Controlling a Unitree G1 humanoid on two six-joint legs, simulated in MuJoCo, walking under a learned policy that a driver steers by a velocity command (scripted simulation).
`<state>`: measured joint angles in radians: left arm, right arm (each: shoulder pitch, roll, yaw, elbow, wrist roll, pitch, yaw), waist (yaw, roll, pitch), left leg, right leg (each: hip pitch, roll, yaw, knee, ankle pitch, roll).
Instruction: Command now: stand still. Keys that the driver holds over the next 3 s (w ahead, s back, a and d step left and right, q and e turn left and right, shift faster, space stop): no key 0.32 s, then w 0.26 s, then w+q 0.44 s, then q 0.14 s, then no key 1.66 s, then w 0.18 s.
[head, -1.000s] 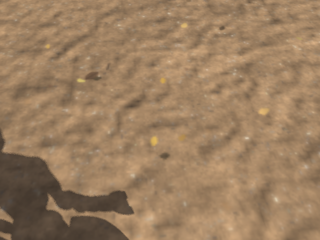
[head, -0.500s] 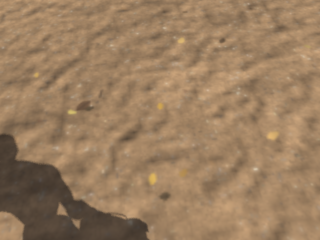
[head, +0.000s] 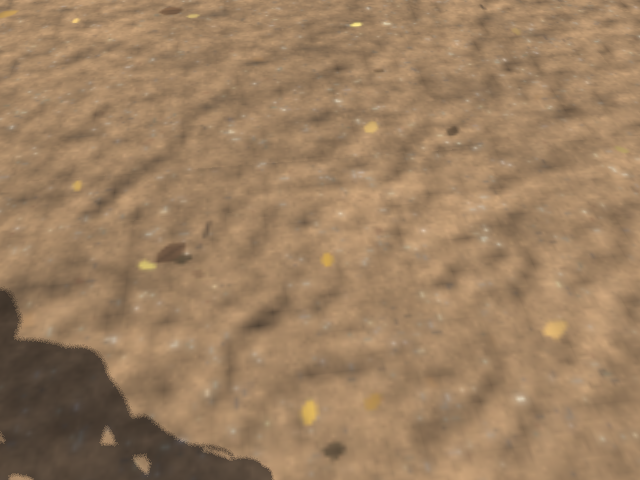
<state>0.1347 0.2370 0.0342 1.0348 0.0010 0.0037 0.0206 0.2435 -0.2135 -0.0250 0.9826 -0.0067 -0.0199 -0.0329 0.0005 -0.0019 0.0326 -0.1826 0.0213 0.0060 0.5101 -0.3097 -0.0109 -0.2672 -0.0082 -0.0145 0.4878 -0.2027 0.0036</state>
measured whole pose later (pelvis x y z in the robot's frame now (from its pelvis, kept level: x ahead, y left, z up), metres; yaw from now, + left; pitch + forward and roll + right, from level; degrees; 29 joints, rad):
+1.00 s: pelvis +0.23 -0.01 -0.02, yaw +10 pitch +1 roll +0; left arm 0.43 0.21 0.03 1.10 0.00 -0.08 0.03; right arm -0.01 -0.21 -0.04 0.84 0.03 -0.05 0.06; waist 0.07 0.01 0.04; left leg -0.64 0.04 0.08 0.65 -0.04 0.10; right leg 0.20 0.00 -0.24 0.20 -0.42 0.01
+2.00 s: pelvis +0.48 +0.04 +0.00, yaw +22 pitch -1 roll +0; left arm 0.10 0.24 0.05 0.96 0.00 -0.02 0.02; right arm 0.21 -0.24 -0.03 0.98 0.00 0.00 -0.02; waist -0.01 0.00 0.04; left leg -0.12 -0.05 -0.07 0.51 -0.37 0.04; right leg -0.28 0.01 0.00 0.51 -0.22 0.00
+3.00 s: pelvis +0.50 +0.03 +0.00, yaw +21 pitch -1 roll +0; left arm 0.22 0.22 0.04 1.10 -0.02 -0.05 0.02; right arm 0.38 -0.20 -0.03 1.08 0.02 -0.05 -0.03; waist -0.02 0.01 -0.01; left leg -0.10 -0.03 -0.05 0.49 -0.38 0.04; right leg -0.34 0.02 -0.01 0.69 -0.39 -0.05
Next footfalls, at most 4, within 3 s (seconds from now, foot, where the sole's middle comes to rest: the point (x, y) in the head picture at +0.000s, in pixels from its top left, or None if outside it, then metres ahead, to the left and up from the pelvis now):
1.06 left None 0.43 0.13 -0.77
1.54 right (352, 438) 0.60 -0.04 -0.77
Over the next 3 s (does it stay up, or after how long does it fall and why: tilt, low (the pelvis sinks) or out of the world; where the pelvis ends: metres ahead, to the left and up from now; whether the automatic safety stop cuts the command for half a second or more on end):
stays up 0.50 0.03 0.00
